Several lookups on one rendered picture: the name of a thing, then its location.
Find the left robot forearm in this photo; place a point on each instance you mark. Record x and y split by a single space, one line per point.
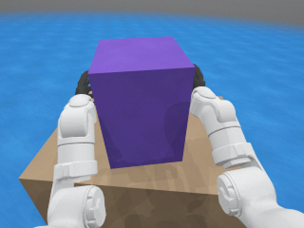
75 140

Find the carton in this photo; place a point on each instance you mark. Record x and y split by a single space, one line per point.
142 89

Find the right robot forearm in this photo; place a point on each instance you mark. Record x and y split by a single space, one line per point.
229 145

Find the robot right upper arm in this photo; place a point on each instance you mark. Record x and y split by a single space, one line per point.
247 194

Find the pedestal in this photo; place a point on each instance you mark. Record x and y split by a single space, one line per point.
179 194

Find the right robot hand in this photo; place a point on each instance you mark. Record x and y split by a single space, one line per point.
198 78

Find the robot left upper arm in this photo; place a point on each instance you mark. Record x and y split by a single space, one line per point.
76 207

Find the left robot hand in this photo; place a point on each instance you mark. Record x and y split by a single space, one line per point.
82 86

